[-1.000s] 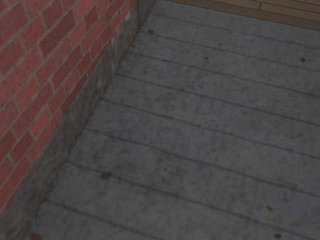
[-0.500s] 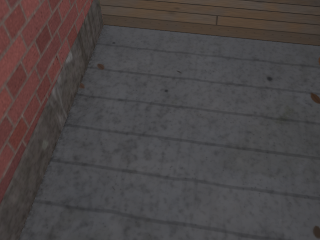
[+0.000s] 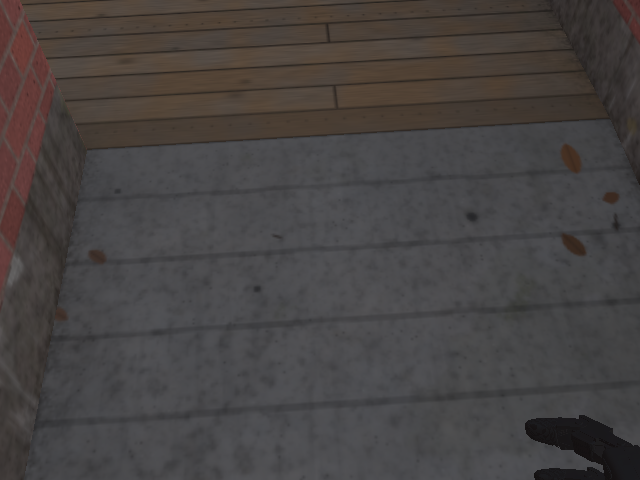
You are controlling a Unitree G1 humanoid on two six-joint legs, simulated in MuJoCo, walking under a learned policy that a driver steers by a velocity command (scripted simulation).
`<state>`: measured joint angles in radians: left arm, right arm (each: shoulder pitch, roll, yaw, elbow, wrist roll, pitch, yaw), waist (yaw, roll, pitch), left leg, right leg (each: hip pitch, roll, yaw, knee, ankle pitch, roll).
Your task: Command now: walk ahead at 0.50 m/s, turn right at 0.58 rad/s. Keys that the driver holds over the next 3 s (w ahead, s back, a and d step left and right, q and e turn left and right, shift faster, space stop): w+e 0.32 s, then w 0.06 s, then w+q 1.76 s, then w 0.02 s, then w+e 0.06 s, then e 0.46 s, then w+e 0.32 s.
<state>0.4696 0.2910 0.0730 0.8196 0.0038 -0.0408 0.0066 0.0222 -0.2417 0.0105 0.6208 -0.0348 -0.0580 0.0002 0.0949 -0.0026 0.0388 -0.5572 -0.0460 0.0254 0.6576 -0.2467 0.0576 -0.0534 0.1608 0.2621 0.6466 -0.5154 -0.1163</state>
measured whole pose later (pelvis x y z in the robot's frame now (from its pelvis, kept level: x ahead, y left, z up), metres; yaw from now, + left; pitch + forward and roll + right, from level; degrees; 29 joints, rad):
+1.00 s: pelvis +0.54 -0.05 +0.04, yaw -1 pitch +2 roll +0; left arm 0.36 0.23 0.03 0.88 0.03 -0.05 0.01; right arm 0.09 -0.25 -0.04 0.69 -0.03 -0.02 0.03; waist 0.02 -0.01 0.05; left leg -0.56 -0.06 0.10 0.76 -0.34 0.15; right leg -0.09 -0.09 -0.14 0.90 -0.49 0.03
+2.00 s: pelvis +1.04 +0.09 +0.09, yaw +36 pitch +2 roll -1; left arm 0.33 0.28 0.05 0.80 0.02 -0.04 -0.01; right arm 0.12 -0.28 -0.05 0.61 -0.04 0.00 0.05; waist 0.04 -0.01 0.03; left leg -0.51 -0.04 0.08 0.70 -0.30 0.07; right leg -0.16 -0.13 -0.16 0.86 -0.53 0.02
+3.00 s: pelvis +1.32 +0.33 +0.14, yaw +22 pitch +2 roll -1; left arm 0.26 0.28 0.08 0.73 0.02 0.03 -0.02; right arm 0.30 -0.28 -0.03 0.76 -0.02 -0.04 -0.04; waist -0.01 -0.02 -0.05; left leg -0.20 -0.02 -0.02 0.39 -0.32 0.02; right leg -0.45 0.15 0.10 0.76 -0.32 -0.04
